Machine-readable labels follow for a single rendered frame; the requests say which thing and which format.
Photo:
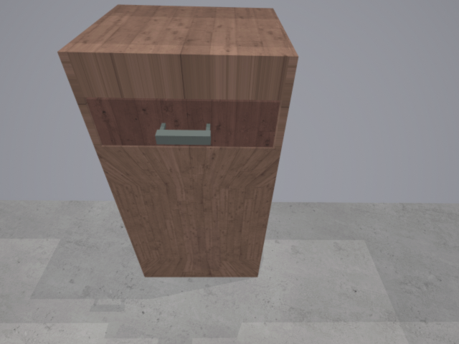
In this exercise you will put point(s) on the drawer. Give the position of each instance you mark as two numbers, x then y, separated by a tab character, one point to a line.
233	123

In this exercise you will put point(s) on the cabinet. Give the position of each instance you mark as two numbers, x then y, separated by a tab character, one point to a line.
190	211

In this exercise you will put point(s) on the handle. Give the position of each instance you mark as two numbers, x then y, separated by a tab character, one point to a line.
183	137

